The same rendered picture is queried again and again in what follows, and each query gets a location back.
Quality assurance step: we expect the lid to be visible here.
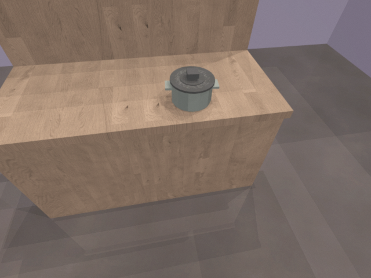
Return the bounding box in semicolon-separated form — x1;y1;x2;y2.
170;66;215;94

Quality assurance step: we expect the knob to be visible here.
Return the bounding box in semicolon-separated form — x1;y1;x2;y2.
187;68;199;79

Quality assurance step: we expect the pot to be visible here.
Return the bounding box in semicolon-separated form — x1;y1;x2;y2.
165;79;220;112

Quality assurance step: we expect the table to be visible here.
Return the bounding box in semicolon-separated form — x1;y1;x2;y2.
0;0;294;218

